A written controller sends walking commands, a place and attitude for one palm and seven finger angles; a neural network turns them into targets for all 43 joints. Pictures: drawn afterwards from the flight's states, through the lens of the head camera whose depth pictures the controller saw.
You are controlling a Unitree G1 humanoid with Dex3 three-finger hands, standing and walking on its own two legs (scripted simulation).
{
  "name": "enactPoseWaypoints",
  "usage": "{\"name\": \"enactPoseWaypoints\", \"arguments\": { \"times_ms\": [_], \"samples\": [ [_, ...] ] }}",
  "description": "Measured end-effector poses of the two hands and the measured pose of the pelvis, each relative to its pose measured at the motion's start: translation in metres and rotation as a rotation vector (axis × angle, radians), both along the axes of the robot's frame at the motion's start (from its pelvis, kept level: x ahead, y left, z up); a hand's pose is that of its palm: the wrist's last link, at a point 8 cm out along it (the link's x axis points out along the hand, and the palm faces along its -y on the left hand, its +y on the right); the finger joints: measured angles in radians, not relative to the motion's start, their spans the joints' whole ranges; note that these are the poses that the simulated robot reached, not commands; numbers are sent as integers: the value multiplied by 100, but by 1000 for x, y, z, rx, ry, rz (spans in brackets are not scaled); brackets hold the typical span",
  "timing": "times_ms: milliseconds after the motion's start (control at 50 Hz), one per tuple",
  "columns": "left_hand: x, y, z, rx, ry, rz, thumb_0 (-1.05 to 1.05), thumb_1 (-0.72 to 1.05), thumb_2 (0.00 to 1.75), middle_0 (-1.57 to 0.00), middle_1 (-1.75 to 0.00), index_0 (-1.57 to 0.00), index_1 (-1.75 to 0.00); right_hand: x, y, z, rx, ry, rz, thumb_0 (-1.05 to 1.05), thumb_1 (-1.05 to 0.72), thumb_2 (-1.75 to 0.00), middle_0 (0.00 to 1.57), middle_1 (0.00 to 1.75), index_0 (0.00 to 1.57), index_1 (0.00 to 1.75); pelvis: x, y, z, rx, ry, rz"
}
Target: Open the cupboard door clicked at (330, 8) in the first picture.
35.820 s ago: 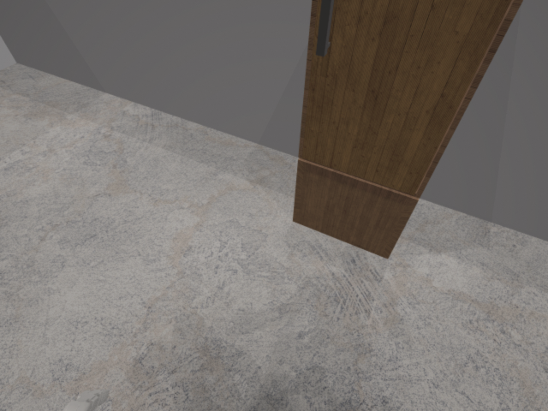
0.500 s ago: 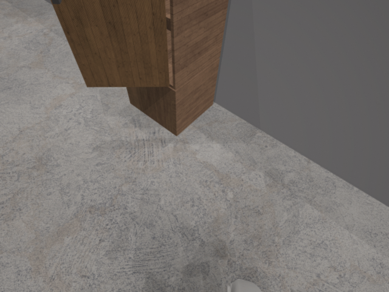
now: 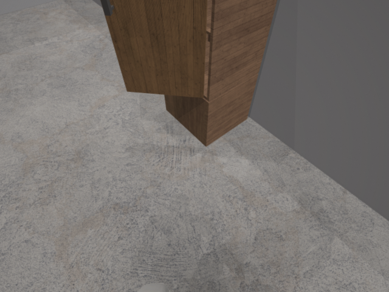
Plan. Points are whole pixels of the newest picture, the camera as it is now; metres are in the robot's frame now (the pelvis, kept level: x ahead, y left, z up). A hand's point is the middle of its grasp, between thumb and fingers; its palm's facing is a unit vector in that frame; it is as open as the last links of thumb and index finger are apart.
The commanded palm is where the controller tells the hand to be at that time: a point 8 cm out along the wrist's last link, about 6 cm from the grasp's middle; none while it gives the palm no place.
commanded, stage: take the last steps up to it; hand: left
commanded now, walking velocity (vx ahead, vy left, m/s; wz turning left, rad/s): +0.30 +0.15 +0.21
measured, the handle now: out of the picture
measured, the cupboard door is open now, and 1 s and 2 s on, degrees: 43 43 43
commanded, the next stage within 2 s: come to a stop and stand still in 1.06 s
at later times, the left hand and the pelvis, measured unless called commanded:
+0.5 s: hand (100, 248) +0.23 +0.26 -0.16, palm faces +0.07 -0.98 -0.19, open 7.4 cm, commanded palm none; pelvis +0.14 +0.08 -0.01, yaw +4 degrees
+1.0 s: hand (95, 223) +0.29 +0.30 -0.17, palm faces +0.20 -0.96 -0.20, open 7.2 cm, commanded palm none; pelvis +0.35 +0.12 +0.00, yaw +7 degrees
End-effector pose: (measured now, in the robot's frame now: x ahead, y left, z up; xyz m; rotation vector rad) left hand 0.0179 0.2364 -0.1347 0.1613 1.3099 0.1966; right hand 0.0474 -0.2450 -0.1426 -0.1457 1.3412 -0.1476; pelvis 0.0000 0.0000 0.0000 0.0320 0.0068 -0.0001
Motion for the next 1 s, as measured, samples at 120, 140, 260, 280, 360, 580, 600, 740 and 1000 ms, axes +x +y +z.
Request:
{"name": "enactPoseWaypoints", "arguments": {
  "times_ms": [120, 140, 260, 280, 360, 580, 600, 740, 1000],
  "samples": [
    [-41, 34, -19, -32, 128, 103, 0, 91, 89, -20, -30, -20, -30, 69, 32, 6, -32, -103, 109, 1, -91, -90, 20, 30, 20, 30, 24, 31, -10, -11, 7, 41],
    [-44, 41, -24, -37, 151, 114, 0, 91, 89, -20, -30, -20, -30, 79, 38, 4, -43, -131, 120, 1, -91, -90, 20, 30, 20, 30, 28, 38, -15, -17, 8, 46],
    [-1, 70, -21, -35, 146, 104, 1, 91, 89, -20, -30, -20, -30, 88, 69, 8, -52, -144, 110, 0, -91, -90, 20, 30, 20, 30, 55, 61, -9, -20, 0, 52],
    [14, 72, -18, -35, 117, 99, 1, 91, 89, -20, -30, -20, -30, 84, 74, 8, -45, -122, 107, 0, -91, -90, 20, 30, 20, 30, 61, 64, -7, -20, 0, 57],
    [79, 78, -7, -34, -7, 75, 1, 91, 89, -20, -30, -19, -30, 65, 93, 4, -4, -13, 86, 0, -91, -90, 20, 30, 20, 30, 85, 72, -1, -22, -1, 70],
    [264, 61, -2, -20, -187, -64, 0, 91, 89, -20, -30, -19, -30, 38, 110, -18, 78, 268, -50, 1, -91, -90, 20, 30, 21, 30, 179, 70, -16, 0, -2, 54],
    [279, 58, -4, -16, -209, -70, 0, 91, 89, -20, -30, -20, -30, 40, 108, -21, 81, 293, -56, 1, -90, -90, 20, 30, 21, 30, 189, 67, -21, 0, -3, 59],
    [295, 52, 1, -19, -175, 20, 0, 91, 89, -20, -30, -20, -30, 133, 89, -14, 49, 264, -10, 1, -91, -90, 20, 30, 20, 30, 242, 66, -8, -19, -8, 102],
    [260, 109, -7, -46, 138, 182, -1, 93, 89, -20, -30, -20, -30, 410, 144, 4, 21, -121, 175, 1, -91, -90, 19, 30, 20, 30, 349, 125, -2, -25, 11, 114]
  ]
}}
